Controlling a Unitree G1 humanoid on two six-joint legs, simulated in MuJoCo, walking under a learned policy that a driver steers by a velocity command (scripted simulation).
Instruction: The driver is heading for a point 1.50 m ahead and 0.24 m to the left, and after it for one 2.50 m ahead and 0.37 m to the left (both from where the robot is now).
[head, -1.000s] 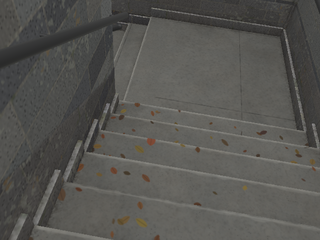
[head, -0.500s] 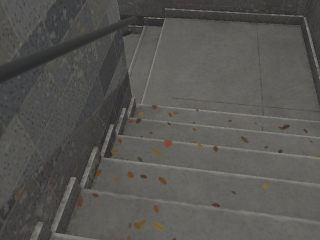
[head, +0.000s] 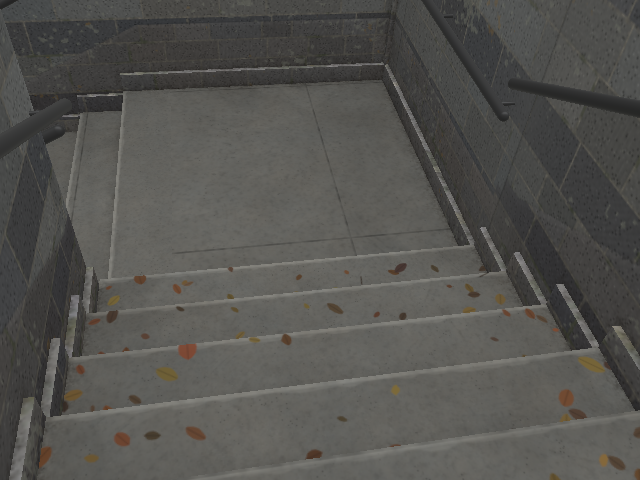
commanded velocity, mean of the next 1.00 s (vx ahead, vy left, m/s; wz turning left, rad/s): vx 0.38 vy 0.00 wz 0.29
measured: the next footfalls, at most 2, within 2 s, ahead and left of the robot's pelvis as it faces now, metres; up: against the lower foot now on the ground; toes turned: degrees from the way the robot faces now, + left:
right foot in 0.36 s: +0.33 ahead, -0.12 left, -0.15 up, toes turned -1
left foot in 0.92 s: +0.57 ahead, +0.10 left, -0.30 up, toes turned +22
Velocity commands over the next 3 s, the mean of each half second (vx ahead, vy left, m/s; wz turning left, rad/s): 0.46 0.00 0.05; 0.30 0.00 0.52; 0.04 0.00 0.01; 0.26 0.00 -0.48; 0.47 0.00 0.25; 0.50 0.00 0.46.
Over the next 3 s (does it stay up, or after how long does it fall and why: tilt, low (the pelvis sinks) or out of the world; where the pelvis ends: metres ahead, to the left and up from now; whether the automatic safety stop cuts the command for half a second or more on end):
stays up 1.11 0.19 -0.61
